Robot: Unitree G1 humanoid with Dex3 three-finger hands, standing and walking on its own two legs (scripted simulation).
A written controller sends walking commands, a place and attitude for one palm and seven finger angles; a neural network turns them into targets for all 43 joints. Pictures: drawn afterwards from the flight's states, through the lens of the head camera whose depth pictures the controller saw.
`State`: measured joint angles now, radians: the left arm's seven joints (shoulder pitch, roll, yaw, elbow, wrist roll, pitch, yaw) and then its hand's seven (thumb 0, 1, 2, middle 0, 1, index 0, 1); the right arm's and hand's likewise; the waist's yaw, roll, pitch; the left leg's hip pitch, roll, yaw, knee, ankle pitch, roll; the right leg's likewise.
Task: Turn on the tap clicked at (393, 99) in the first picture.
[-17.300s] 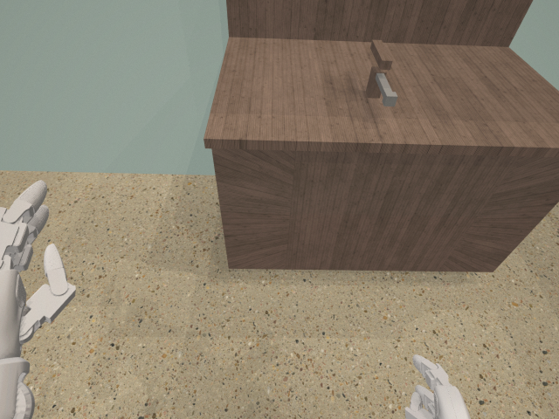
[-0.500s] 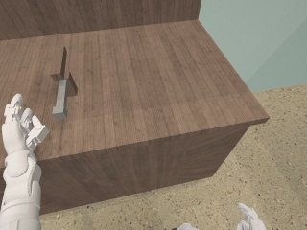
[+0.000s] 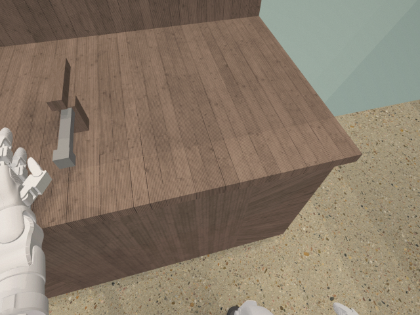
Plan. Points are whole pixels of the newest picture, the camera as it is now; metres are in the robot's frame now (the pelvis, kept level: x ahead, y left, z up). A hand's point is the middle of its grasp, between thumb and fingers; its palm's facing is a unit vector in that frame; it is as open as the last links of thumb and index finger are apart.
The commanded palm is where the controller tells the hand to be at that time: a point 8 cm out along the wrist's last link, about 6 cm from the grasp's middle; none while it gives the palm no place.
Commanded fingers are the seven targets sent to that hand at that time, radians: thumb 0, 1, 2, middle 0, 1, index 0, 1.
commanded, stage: reach beside the lever's end, fingers flat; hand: left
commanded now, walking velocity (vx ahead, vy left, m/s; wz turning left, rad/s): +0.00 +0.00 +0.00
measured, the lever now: (64, 158) +0.38 +0.29 +0.07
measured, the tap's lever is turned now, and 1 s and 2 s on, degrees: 0 3 30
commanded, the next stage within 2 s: push the lever round in 0.10 s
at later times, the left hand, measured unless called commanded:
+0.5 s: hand (55, 173) +0.35 +0.30 +0.07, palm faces +0.50 -0.86 -0.08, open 7.8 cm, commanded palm +0.30 +0.33 +0.07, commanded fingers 0.00 0.90 0.90 -0.15 -0.15 -0.15 -0.15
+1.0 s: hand (66, 173) +0.35 +0.28 +0.07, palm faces +0.53 -0.85 -0.08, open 7.7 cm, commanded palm +0.31 +0.30 +0.07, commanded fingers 0.00 0.90 0.90 -0.15 -0.15 -0.15 -0.15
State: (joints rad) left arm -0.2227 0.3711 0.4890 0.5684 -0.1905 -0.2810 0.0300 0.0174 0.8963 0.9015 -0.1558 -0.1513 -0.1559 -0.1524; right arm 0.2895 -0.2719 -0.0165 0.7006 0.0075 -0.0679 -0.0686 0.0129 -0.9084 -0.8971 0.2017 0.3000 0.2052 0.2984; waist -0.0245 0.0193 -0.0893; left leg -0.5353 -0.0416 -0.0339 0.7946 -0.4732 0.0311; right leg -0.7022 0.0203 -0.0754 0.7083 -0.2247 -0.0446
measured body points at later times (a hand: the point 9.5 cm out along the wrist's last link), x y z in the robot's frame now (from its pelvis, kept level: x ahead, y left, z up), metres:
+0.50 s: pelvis +0.00 +0.00 +0.00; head +0.06 +0.01 +0.45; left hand +0.32 +0.34 +0.07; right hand +0.13 -0.25 -0.11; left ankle -0.05 +0.10 -0.71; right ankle +0.07 -0.09 -0.71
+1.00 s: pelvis -0.01 -0.01 +0.00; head +0.05 -0.01 +0.45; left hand +0.31 +0.32 +0.07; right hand +0.12 -0.26 -0.12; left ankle -0.05 +0.10 -0.71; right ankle +0.07 -0.09 -0.71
